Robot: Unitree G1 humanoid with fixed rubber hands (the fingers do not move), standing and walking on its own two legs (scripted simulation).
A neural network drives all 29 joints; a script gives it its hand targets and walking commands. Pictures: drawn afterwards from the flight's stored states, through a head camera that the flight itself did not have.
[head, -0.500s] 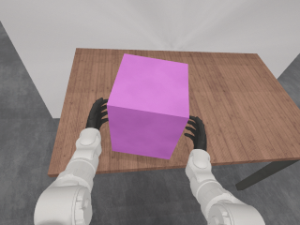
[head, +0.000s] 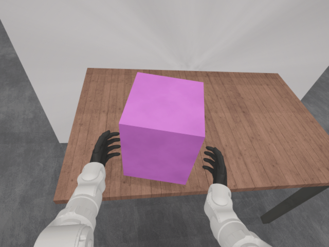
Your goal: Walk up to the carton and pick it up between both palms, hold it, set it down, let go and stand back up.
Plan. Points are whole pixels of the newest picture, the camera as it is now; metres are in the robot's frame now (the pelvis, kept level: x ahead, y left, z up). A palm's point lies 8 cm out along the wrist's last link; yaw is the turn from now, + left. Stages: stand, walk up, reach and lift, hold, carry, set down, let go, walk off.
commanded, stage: set down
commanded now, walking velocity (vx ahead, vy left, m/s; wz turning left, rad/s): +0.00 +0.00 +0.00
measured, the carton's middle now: (162, 130) +0.46 -0.01 -0.01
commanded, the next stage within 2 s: none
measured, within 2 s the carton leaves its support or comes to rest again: neither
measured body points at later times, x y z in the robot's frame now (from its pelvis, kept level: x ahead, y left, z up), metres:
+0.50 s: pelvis +0.01 -0.01 +0.00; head +0.00 +0.03 +0.45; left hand +0.31 +0.20 -0.01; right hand +0.24 -0.16 +0.00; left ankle +0.05 +0.09 -0.73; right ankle +0.03 -0.16 -0.73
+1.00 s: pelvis +0.02 -0.02 +0.01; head +0.01 +0.01 +0.45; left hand +0.27 +0.22 -0.02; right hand +0.21 -0.18 -0.01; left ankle +0.05 +0.09 -0.73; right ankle +0.03 -0.16 -0.73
